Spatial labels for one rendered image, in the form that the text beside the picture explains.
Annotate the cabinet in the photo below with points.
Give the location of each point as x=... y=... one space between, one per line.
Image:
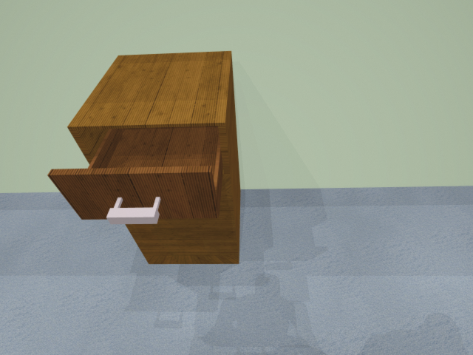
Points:
x=172 y=90

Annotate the handle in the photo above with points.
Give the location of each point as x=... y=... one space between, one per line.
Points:
x=118 y=215

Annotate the drawer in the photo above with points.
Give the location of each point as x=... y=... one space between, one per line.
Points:
x=181 y=165

